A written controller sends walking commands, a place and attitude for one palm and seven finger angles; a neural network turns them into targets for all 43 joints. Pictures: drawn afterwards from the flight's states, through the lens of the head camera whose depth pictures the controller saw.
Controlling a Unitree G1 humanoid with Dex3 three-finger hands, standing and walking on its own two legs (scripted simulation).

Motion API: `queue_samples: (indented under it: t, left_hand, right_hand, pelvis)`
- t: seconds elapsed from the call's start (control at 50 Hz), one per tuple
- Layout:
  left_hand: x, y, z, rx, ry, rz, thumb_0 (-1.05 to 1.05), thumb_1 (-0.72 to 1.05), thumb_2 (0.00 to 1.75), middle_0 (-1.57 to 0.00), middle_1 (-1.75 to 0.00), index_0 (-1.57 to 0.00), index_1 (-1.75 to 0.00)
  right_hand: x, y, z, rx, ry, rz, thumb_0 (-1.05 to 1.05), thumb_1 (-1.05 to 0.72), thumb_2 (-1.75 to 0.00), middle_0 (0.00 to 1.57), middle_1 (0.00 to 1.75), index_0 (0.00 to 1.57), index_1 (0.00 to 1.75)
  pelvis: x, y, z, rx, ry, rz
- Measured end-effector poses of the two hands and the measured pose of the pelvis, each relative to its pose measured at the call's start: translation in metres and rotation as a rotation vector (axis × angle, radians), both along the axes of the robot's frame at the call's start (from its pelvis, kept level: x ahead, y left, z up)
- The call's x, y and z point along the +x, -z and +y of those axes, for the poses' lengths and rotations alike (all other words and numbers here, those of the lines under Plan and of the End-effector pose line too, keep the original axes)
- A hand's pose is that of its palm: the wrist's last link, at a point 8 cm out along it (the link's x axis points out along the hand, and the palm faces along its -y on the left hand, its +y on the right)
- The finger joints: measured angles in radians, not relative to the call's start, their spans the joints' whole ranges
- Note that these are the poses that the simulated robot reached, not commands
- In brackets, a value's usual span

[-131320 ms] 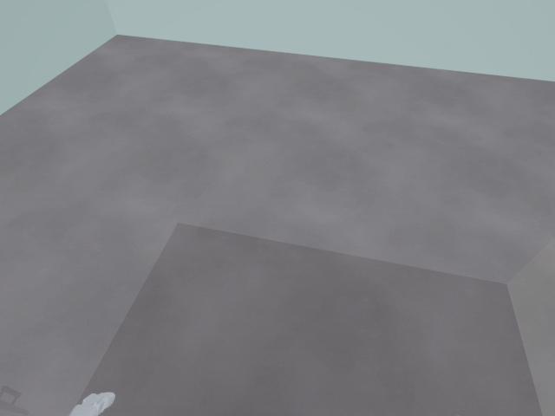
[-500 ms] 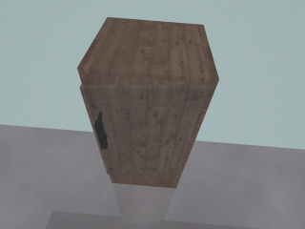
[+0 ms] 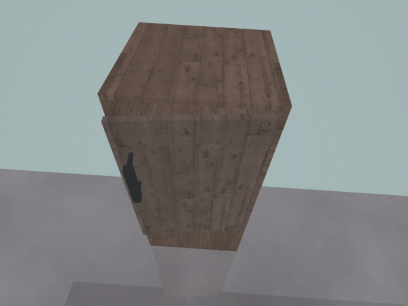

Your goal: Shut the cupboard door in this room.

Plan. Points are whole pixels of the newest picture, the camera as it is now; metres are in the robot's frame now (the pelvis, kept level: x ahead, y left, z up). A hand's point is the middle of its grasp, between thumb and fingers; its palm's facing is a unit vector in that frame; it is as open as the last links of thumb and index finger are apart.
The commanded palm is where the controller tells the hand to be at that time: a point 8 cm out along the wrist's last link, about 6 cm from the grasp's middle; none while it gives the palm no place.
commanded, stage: look again from close up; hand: left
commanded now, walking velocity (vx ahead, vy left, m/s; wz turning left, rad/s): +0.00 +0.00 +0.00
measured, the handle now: (134, 178) +0.41 +0.21 -0.05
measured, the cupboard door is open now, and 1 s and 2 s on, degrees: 7 7 7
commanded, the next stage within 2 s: raise the hand and make a fist in 0.12 s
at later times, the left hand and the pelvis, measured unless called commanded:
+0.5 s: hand (133, 261) +0.20 +0.15 +0.00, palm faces +0.20 -0.98 -0.03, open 6.8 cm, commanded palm +0.10 +0.21 -0.07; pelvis -0.04 -0.03 -0.04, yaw +4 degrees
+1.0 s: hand (141, 291) +0.17 +0.14 -0.08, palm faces +0.02 -1.00 +0.00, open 4.4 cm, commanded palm +0.11 +0.21 -0.06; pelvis -0.06 -0.05 -0.11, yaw +4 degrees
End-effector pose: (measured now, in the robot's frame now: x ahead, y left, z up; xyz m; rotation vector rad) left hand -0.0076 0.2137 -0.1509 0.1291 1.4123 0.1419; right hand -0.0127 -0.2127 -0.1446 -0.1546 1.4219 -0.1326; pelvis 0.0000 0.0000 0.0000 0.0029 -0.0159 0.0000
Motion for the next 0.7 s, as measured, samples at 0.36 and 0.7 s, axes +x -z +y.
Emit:
queue_samples:
  t: [0.36, 0.7]
  left_hand:
    - [0.090, -0.090, 0.017, 0.184, -0.091, -0.659, 0.05, 0.95, 0.90, -0.22, -0.32, -0.21, -0.31]
    - [0.075, -0.053, -0.005, 0.026, -0.064, -1.242, 0.02, 0.90, 0.90, -0.47, -0.59, -0.47, -0.59]
  right_hand:
    - [0.029, -0.013, -0.038, -0.049, -0.012, -0.374, 0.02, -0.93, -0.90, 0.20, 0.30, 0.20, 0.30]
    - [0.190, -0.020, -0.088, -0.107, -0.305, -0.947, 0.02, -0.91, -0.90, 0.19, 0.30, 0.20, 0.30]
  pelvis:
    - [-0.012, 0.008, -0.017, 0.026, -0.053, 0.011]
    - [-0.059, 0.105, -0.062, 0.009, -0.067, 0.242]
